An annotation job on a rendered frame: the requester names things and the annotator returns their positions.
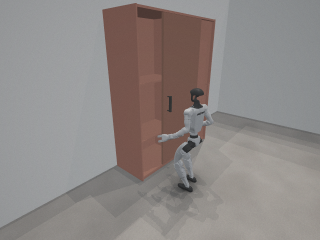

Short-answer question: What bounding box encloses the wardrobe door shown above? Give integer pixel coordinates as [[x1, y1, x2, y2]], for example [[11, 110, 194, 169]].
[[161, 12, 202, 165], [196, 20, 212, 137]]

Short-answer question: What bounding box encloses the left robot forearm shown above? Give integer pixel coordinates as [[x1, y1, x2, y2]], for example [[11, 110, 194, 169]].
[[167, 127, 187, 140]]

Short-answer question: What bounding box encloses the humanoid robot torso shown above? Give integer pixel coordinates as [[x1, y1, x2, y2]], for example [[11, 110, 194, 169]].
[[187, 103, 205, 148]]

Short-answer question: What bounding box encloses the humanoid robot head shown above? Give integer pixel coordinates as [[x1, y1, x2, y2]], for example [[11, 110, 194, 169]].
[[190, 88, 204, 109]]

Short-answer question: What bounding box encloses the left robot upper arm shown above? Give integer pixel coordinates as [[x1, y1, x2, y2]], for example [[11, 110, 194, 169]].
[[183, 108, 193, 134]]

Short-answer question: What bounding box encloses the right robot upper arm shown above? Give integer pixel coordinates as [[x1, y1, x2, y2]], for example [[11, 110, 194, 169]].
[[201, 104, 214, 126]]

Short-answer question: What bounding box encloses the robot left hand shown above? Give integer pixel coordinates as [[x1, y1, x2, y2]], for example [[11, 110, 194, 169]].
[[157, 134, 169, 143]]

